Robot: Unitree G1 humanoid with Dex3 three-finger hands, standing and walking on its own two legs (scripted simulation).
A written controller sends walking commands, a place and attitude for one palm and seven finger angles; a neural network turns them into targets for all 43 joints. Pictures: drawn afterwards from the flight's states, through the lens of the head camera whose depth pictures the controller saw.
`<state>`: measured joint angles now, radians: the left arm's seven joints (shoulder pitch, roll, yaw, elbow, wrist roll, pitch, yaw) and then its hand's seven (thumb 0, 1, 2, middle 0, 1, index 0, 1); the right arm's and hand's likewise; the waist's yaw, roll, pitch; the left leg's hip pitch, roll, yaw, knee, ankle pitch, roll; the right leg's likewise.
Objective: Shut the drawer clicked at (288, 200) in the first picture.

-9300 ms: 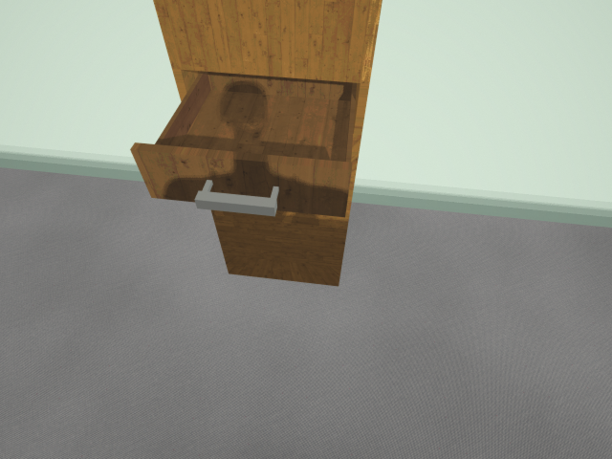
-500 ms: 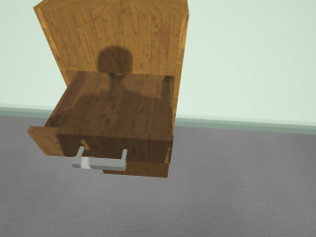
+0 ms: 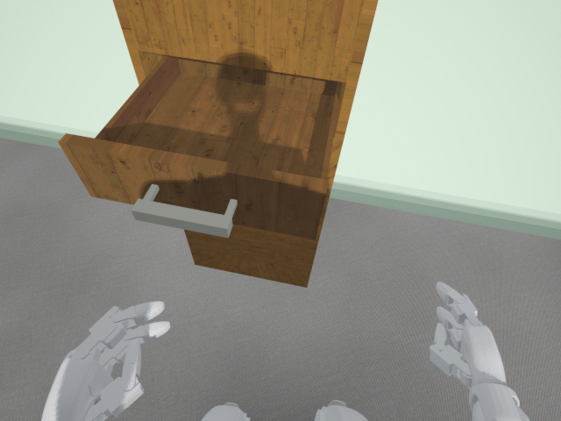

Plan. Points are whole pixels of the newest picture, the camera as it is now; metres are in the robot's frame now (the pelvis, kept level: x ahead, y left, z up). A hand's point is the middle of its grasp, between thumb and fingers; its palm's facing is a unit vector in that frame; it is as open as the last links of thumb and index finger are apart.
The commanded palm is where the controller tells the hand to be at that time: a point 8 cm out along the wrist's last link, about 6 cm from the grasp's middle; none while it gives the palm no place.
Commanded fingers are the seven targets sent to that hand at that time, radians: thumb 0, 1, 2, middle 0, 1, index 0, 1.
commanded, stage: raise the hand and make a fist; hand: left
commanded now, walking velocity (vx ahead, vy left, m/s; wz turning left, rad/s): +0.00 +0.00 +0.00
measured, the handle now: (187, 207) +0.38 +0.19 +0.07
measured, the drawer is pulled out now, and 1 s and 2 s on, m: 0.26 0.26 0.26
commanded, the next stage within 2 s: bring the fist close to the handle in 1.44 s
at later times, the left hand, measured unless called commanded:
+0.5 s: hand (138, 343) +0.18 +0.18 +0.10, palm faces -0.05 -1.00 -0.05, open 3.4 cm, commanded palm +0.14 +0.23 +0.11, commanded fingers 0.00 0.90 0.90 -1.18 -1.36 -1.18 -1.36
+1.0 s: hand (127, 326) +0.18 +0.17 +0.16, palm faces -0.04 -0.99 -0.09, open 3.3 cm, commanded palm +0.14 +0.22 +0.17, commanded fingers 0.00 0.90 0.90 -1.40 -1.60 -1.40 -1.60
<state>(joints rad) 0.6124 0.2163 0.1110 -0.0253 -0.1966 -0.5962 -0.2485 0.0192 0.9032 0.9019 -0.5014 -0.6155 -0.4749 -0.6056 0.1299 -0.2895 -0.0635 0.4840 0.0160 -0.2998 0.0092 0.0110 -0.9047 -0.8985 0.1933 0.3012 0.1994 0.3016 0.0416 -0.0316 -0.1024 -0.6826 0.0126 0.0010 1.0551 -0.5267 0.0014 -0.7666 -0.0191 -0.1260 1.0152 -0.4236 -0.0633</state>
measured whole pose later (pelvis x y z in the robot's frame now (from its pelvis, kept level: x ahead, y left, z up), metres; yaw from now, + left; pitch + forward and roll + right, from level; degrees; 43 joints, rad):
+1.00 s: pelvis +0.03 +0.03 +0.03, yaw +0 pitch +3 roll -2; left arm 0.72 0.22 0.01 -0.58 -0.18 -0.11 -0.15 0.02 0.90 0.90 -1.39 -1.58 -1.39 -1.58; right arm 0.25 -0.20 0.06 0.48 0.05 -0.27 -0.01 0.01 -0.90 -0.90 0.20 0.30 0.20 0.30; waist 0.04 0.06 -0.10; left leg -0.39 -0.01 0.02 0.84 -0.50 0.05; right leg -0.47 -0.03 -0.10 0.79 -0.37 -0.01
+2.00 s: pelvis +0.02 +0.02 +0.04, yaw +0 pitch +4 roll -1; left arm 0.52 0.19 0.06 -0.27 -0.21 -0.20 -0.22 0.02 0.90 0.90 -1.40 -1.60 -1.40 -1.60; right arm 0.26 -0.24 0.03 0.58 0.04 -0.34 -0.03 0.02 -0.90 -0.90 0.20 0.30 0.20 0.30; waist 0.00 0.04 -0.07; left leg -0.40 0.00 0.02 0.78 -0.46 0.03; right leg -0.49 -0.02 -0.10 0.75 -0.34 -0.03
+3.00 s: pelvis +0.02 +0.02 +0.01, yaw +0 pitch +12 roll -1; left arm 0.33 0.20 0.04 -0.06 -0.18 -0.32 -0.16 0.02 0.90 0.90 -1.40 -1.60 -1.40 -1.60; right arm 0.26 -0.25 0.04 0.49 0.03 -0.20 -0.02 0.01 -0.90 -0.90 0.20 0.30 0.20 0.30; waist -0.02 0.03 -0.10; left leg -0.66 -0.01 0.01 0.98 -0.53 0.03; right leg -0.74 -0.03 -0.11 0.94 -0.41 -0.03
